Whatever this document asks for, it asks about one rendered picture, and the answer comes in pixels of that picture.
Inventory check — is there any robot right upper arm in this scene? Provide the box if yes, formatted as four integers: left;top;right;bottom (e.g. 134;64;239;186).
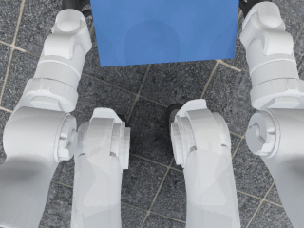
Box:
245;108;304;228

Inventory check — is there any robot left upper arm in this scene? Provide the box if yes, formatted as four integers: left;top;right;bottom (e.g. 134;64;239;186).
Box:
0;106;78;228

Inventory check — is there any robot left hand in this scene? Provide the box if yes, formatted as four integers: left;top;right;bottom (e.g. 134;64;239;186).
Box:
62;0;92;18

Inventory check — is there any robot right forearm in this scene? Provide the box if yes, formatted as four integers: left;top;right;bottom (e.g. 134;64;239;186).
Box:
239;1;304;110

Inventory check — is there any robot left forearm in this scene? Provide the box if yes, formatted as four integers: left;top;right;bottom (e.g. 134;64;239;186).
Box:
3;9;92;154

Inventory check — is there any robot right shin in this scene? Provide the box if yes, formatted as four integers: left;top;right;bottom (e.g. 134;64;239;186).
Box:
174;99;231;151

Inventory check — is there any robot right foot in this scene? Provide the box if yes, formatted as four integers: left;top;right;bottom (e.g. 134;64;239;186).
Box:
165;103;183;159

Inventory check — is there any carton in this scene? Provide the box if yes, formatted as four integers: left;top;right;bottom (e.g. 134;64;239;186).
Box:
90;0;239;67

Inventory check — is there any robot right hand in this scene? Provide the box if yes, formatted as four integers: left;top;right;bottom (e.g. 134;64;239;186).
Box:
238;0;272;19

